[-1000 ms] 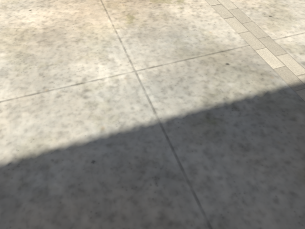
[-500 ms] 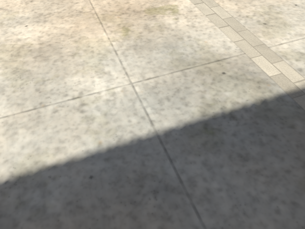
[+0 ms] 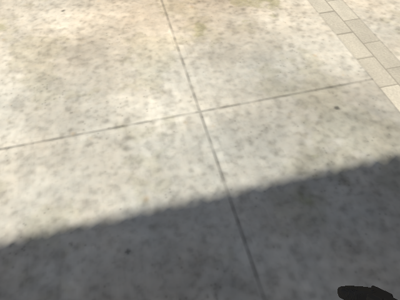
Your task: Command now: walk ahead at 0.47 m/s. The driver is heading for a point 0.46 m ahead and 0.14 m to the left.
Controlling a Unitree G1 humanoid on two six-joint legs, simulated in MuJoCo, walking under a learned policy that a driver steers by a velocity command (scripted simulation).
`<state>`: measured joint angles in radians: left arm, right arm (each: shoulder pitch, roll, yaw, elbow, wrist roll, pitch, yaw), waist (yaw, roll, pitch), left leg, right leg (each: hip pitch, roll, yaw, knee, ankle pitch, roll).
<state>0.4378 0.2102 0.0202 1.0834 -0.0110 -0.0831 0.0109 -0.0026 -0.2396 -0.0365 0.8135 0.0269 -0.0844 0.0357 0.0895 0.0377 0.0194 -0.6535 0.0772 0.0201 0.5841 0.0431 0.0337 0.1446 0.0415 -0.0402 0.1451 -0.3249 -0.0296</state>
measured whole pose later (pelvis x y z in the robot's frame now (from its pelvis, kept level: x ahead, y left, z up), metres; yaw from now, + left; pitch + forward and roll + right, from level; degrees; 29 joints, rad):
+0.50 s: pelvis +0.29 +0.04 +0.01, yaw +1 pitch +1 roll +2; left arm 0.03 0.26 0.05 0.88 0.00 -0.09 0.00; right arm 0.37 -0.24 -0.04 0.98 0.00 -0.09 0.00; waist -0.07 -0.04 0.01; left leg -0.02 -0.08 0.04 0.22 -0.22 0.06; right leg -0.66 -0.11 0.04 0.60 0.11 0.00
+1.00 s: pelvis +0.44 +0.01 +0.00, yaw +2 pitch +0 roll -1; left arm 0.14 0.22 0.02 0.97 0.01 -0.02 0.01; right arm 0.23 -0.22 -0.04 0.99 -0.01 0.01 -0.04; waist 0.00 -0.01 0.00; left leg -0.28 0.06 -0.02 0.55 -0.27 -0.03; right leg -0.32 0.03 -0.06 0.46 -0.14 -0.03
